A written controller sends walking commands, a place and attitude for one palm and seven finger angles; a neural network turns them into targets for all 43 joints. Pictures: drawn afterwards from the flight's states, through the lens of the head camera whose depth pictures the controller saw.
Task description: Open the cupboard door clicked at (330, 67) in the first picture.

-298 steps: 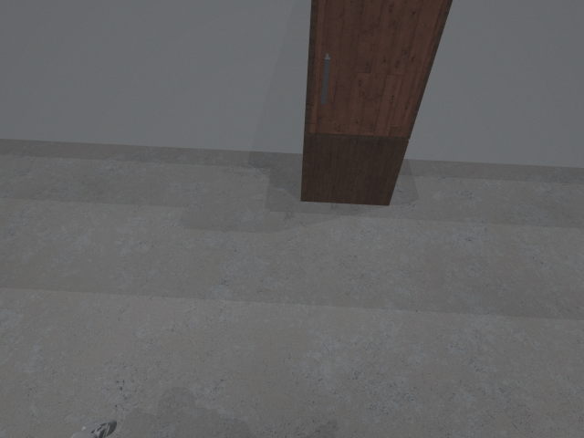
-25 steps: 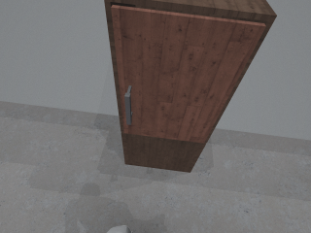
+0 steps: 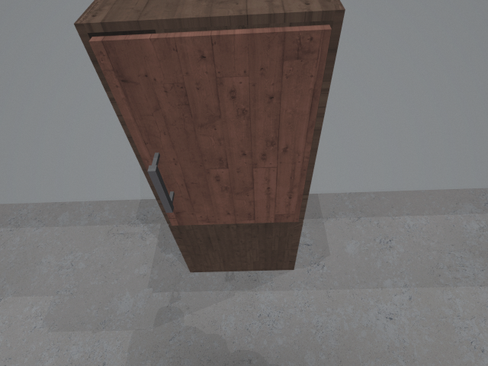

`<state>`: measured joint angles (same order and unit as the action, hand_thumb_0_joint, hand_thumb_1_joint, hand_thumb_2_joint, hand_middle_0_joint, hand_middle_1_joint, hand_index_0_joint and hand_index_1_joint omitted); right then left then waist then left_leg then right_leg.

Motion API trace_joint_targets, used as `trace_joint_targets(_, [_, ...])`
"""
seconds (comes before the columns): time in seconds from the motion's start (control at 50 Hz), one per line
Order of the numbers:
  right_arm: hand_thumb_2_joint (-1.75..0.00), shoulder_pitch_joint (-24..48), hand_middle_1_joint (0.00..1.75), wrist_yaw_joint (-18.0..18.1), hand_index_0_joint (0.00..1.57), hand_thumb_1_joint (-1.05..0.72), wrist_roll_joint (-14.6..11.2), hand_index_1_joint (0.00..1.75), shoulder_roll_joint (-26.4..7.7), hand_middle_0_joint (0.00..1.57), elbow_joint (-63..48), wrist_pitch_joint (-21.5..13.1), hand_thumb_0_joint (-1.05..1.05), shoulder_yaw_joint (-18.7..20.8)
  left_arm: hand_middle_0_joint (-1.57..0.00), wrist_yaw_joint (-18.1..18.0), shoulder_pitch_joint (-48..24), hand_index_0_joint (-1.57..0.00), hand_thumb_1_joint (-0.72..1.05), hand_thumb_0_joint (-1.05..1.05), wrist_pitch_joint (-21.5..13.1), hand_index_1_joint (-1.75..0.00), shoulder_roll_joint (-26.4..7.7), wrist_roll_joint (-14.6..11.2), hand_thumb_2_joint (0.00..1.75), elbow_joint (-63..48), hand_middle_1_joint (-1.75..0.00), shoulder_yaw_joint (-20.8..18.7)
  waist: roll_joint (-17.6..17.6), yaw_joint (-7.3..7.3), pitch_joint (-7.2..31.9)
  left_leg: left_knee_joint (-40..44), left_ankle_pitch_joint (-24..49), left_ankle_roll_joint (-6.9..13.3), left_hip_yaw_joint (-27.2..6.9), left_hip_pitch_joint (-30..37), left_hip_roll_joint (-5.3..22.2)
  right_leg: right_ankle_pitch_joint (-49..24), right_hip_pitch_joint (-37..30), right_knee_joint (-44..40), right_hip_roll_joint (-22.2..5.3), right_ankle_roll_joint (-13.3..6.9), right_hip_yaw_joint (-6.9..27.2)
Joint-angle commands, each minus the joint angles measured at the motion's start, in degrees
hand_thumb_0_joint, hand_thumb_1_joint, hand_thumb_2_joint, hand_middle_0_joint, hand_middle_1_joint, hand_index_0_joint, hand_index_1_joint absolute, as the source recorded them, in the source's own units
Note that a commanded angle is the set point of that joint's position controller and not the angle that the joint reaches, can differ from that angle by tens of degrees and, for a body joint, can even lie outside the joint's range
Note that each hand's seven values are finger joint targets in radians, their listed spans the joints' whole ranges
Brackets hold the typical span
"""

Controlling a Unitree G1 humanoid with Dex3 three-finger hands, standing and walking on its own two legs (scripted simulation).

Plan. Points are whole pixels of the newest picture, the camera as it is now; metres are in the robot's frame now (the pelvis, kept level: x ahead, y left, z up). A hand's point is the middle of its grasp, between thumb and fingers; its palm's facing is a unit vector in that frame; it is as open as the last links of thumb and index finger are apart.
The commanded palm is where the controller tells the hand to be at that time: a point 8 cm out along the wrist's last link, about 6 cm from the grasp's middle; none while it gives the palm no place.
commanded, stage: come to a stop and stand still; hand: left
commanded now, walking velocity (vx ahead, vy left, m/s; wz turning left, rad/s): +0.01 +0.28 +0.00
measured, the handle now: (163, 184) +0.53 +0.24 -0.09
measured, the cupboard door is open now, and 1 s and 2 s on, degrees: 0 0 0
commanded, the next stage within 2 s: look again from close up in 1.40 s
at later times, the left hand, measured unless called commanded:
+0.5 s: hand out of the picture -0.08 +0.22 -0.16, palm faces +0.14 -0.96 -0.24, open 7.4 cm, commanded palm none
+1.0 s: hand out of the picture +0.05 +0.18 -0.16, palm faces +0.05 -0.97 -0.22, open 7.3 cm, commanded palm none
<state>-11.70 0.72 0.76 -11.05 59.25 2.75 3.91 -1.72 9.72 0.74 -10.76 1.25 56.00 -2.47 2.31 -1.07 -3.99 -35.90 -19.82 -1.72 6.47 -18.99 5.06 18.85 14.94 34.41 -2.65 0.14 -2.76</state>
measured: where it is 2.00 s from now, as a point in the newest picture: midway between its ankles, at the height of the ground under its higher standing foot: outside the picture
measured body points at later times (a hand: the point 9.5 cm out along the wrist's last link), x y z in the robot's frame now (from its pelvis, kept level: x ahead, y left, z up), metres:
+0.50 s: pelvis -0.04 +0.03 +0.01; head -0.04 +0.02 +0.46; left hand -0.09 +0.27 -0.14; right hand +0.03 -0.23 -0.14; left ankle -0.07 +0.16 -0.73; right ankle +0.00 -0.11 -0.73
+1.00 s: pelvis -0.01 +0.00 +0.01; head +0.01 -0.01 +0.46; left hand +0.05 +0.24 -0.14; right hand -0.05 -0.22 -0.16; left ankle -0.06 +0.15 -0.71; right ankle -0.01 -0.09 -0.73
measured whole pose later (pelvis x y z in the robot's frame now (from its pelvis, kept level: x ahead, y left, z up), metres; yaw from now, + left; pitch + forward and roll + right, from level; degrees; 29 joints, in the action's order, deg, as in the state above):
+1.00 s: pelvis -0.01 +0.00 +0.01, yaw +3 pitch -1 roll +0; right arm -19.7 2.2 0.5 -8.4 65.3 1.4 1.6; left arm -1.5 9.7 -1.6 -8.9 0.5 61.9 -1.6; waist 1.8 -2.4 -2.8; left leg -35.3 -25.6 -1.7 1.7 -11.9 4.0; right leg 15.7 11.6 27.7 -0.1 -2.6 -6.1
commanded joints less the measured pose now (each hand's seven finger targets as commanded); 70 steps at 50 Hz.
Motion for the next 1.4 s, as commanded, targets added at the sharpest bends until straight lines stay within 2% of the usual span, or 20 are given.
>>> trace_joint_targets(0.0, [-0.90, 0.38, 0.30, -0.01, 0.20, -0.90, 0.16, 0.30, -2.52, 0.20, -4.40, 0.39, 0.00, 0.47, -0.20, -0.65, 4.47, -0.20, 0.90, 0.00, -1.16, -0.30, -11.46, 0.29, 0.90, -1.66, -0.30, -2.05, -16.59, 1.99, 3.79, -16.78, -11.13, 0.01, -7.48, -5.78, -2.78, -29.80, -1.34, -17.09, -18.01, -8.96, 17.09])
trace_joint_targets(0.06, [-0.90, -2.53, 0.30, -0.49, 0.20, -0.90, 0.32, 0.30, -4.49, 0.20, -2.22, 0.68, 0.00, 1.02, -0.20, -0.83, 3.45, -0.20, 0.90, 0.00, -1.23, -0.30, -9.54, -0.09, 0.90, -2.18, -0.30, -1.79, -11.45, 1.42, 2.70, -25.17, -3.36, -1.05, -8.12, -8.79, -3.21, -28.65, -4.18, -16.03, -15.41, -7.81, 12.80])
trace_joint_targets(0.18, [-0.90, -0.51, 0.30, -1.23, 0.20, -0.90, 0.83, 0.30, -5.09, 0.20, -3.61, 1.07, 0.00, 1.21, -0.20, -1.31, 8.13, -0.20, 0.90, 0.00, -1.19, -0.30, -9.67, 0.05, 0.90, -1.18, -0.30, -2.65, -10.97, 4.13, 1.92, -25.98, 1.18, -2.37, -8.94, -12.68, -2.81, -10.66, -7.16, -19.35, -16.62, -7.54, 15.35])
trace_joint_targets(0.32, [-0.90, 0.38, 0.30, -1.54, 0.20, -0.90, 0.31, 0.30, -3.96, 0.20, -4.62, -0.01, 0.00, 0.34, -0.20, -0.56, 9.53, -0.20, 0.90, 0.00, -0.95, -0.30, -10.47, 1.00, 0.90, -0.43, -0.30, -2.71, -14.86, 4.73, 2.63, -9.96, -3.89, -1.44, -5.01, -4.99, -3.26, 2.76, -5.07, -22.76, -15.01, -8.01, 16.04])
trace_joint_targets(0.4, [-0.90, -4.08, 0.30, -1.09, 0.20, -0.90, -0.03, 0.30, -2.59, 0.20, -3.08, -1.42, 0.00, -0.51, -0.20, -0.09, 7.37, -0.20, 0.90, 0.00, -0.67, -0.30, -10.59, 0.81, 0.90, 0.57, -0.30, -2.57, -15.65, 2.42, 3.36, 3.35, -0.74, -0.01, -2.76, 6.45, -4.96, 5.18, 0.61, -22.37, -11.67, -6.20, 12.40])
trace_joint_targets(0.44, [-0.90, -9.40, 0.30, -0.45, 0.20, -0.90, -0.15, 0.30, -2.67, 0.20, -0.62, -2.48, 0.00, -1.01, -0.20, 0.06, 5.83, -0.20, 0.90, 0.00, -0.26, -0.30, -8.51, 0.13, 0.90, 0.97, -0.30, -1.85, -9.80, -0.39, 3.85, 15.00, 5.24, 0.34, -2.77, 18.73, -4.46, 9.37, 8.89, -17.21, -7.53, -2.86, 8.56])
trace_joint_targets(0.48, [-0.90, -10.02, 0.30, 0.32, 0.20, -0.90, 0.63, 0.30, -9.83, 0.20, -0.93, -3.31, 0.00, 0.19, -0.20, 0.53, 7.50, -0.20, 0.90, 0.00, 0.07, -0.30, -2.35, -0.59, 0.90, 0.58, -0.30, -0.42, 13.70, -0.81, 1.39, 27.97, -14.22, 4.87, -24.00, 13.25, 12.02, 8.76, 14.39, 0.48, 0.29, 0.99, -0.57])
trace_joint_targets(0.5, [-0.90, -7.34, 0.30, 0.53, 0.20, -0.90, 0.83, 0.30, -11.01, 0.20, -2.27, -2.90, 0.00, 0.02, -0.20, 0.51, 5.63, -0.20, 0.90, 0.00, 0.10, -0.30, -2.70, -0.16, 0.90, 0.38, -0.30, -0.28, 12.78, -0.69, -3.45, 32.05, -19.49, 7.92, -28.41, 4.31, 15.53, 8.21, 13.82, 5.86, 0.12, 0.85, 0.95])
trace_joint_targets(0.52, [-0.90, -4.42, 0.30, 0.90, 0.20, -0.90, 1.02, 0.30, -10.68, 0.20, -3.63, -2.87, 0.00, -0.30, -0.20, 1.07, 6.28, -0.20, 0.90, 0.00, -0.27, -0.30, -2.87, 0.05, 0.90, 0.25, -0.30, -0.45, 6.03, 1.10, -5.62, 31.85, -18.95, 9.39, -27.61, -0.49, 16.15, 5.28, 12.31, 9.47, -0.97, 0.92, 1.94])
trace_joint_targets(0.56, [-0.90, -3.14, 0.30, 1.34, 0.20, -0.90, 0.92, 0.30, -7.30, 0.20, -2.02, -3.45, 0.00, -1.15, -0.20, 1.41, 7.57, -0.20, 0.90, 0.00, 0.72, -0.30, -3.33, 0.63, 0.90, 3.70, -0.30, -0.93, 10.33, 1.48, -6.56, 32.08, -13.30, 6.15, -21.50, 0.54, 10.45, 1.70, 12.35, 15.58, -0.16, 1.24, 3.38])
trace_joint_targets(0.64, [-0.90, -7.11, 0.30, 2.27, 0.20, -0.90, 0.71, 0.30, -6.60, 0.20, -1.01, -4.08, 0.00, -0.82, -0.20, 2.32, 8.04, -0.20, 0.90, 0.00, 0.57, -0.30, -3.71, 0.52, 0.90, 3.95, -0.30, -1.33, 5.15, 0.62, -3.66, 26.70, 9.28, 7.61, -15.65, 10.19, 9.88, -1.53, 16.94, 20.23, -0.23, 2.47, 3.25])
trace_joint_targets(0.76, [-0.90, -9.73, 0.30, 2.54, 0.20, -0.90, 1.05, 0.30, -6.33, 0.20, 1.28, -4.18, 0.00, -0.64, -0.20, 1.81, 3.60, -0.20, 0.90, 0.00, -0.38, -0.30, -1.27, -0.64, 0.90, 1.95, -0.30, -0.27, 9.28, -0.76, 2.07, 17.47, 35.96, 9.59, -12.91, 15.57, 9.82, 4.01, 6.99, 2.53, 0.45, 1.91, 0.20])
trace_joint_targets(0.82, [-0.90, -9.94, 0.30, 2.19, 0.20, -0.90, 0.28, 0.30, -5.55, 0.20, 2.43, -3.99, 0.00, -0.50, -0.20, 1.47, 8.47, -0.20, 0.90, 0.00, -1.51, -0.30, -2.73, -0.68, 0.90, 4.39, -0.30, -0.60, 4.61, 1.76, 4.37, 10.67, 29.14, 5.14, -10.53, 10.55, 5.78, -12.84, -6.80, -14.18, 0.70, 1.33, -0.45])
trace_joint_targets(0.86, [-0.90, -10.37, 0.30, 1.59, 0.20, -0.90, -0.64, 0.30, -0.14, 0.20, 1.99, -4.17, 0.00, -1.87, -0.20, 0.37, 11.39, -0.20, 0.90, 0.00, -2.45, -0.30, -7.66, -0.49, 0.90, 6.58, -0.30, -1.14, -10.16, 2.12, 7.83, 5.41, 3.00, 0.27, -4.31, -1.50, -0.47, -32.68, -19.33, -13.89, -12.81, -3.11, 12.11])
trace_joint_targets(0.88, [-0.90, -9.84, 0.30, 1.70, 0.20, -0.90, -0.52, 0.30, 0.03, 0.20, 1.66, -3.76, 0.00, -1.86, -0.20, 0.28, 11.08, -0.20, 0.90, 0.00, -2.43, -0.30, -8.73, -0.57, 0.90, 6.62, -0.30, -0.97, -11.97, 2.10, 7.37, 2.71, -7.19, -0.06, -3.67, -0.68, -1.28, -33.93, -16.33, -15.01, -16.35, -6.43, 12.81])
trace_joint_targets(0.92, [-0.90, -8.68, 0.30, 1.93, 0.20, -0.90, -0.12, 0.30, 0.21, 0.20, 2.65, -2.71, 0.00, -1.69, -0.20, -0.15, 8.24, -0.20, 0.90, 0.00, -2.36, -0.30, -6.21, -0.46, 0.90, 6.74, -0.30, -0.72, -14.66, 1.84, 4.40, -2.84, -8.97, 0.06, -5.22, 0.73, -0.21, -36.95, -11.51, -15.85, -13.66, -8.65, 11.18])
trace_joint_targets(0.98, [-0.90, -9.99, 0.30, 1.95, 0.20, -0.90, -0.31, 0.30, 1.19, 0.20, 4.76, -2.58, 0.00, -2.15, -0.20, -0.44, 4.82, -0.20, 0.90, 0.00, -1.99, -0.30, -4.43, -0.69, 0.90, 6.27, -0.30, -0.08, -9.47, 0.57, 2.79, 1.71, -3.27, 0.02, -4.94, 2.69, 0.25, -38.78, -10.09, -13.33, -11.50, -8.55, 6.89])
trace_joint_targets(1.06, [-0.90, -11.70, 0.30, 1.85, 0.20, -0.90, 0.16, 0.30, 0.25, 0.20, 6.91, -3.37, 0.00, -2.35, -0.20, -0.26, 2.86, -0.20, 0.90, 0.00, -1.44, -0.30, -2.47, -1.51, 0.90, 5.65, -0.30, 0.56, -1.79, 0.13, 1.67, 13.84, 17.93, 0.96, -6.96, 10.94, 2.79, -20.02, -3.29, -12.54, -4.67, -3.03, 2.91])
trace_joint_targets(1.14, [-0.90, -8.13, 0.30, 1.68, 0.20, -0.90, -0.02, 0.30, 0.02, 0.20, 6.60, -3.29, 0.00, -2.44, -0.20, -0.29, 3.77, -0.20, 0.90, 0.00, -0.98, -0.30, -2.84, -0.98, 0.90, 6.28, -0.30, 0.56, 0.89, 1.17, -2.79, 15.33, 15.91, 1.10, -6.16, 8.07, 2.96, -14.67, -4.06, -15.48, -3.67, -1.63, 3.49])
trace_joint_targets(1.38, [-0.90, -7.14, 0.30, 1.88, 0.20, -0.90, -0.22, 0.30, -1.12, 0.20, 6.16, -3.42, 0.00, -2.57, -0.20, -0.56, 7.92, -0.20, 0.90, 0.00, -1.93, -0.30, -3.11, -0.93, 0.90, 7.97, -0.30, 1.29, -2.72, 0.94, 2.07, 15.75, 17.74, 1.09, -4.76, 13.45, 2.72, -22.85, -6.91, -16.01, -4.42, -1.77, 3.81])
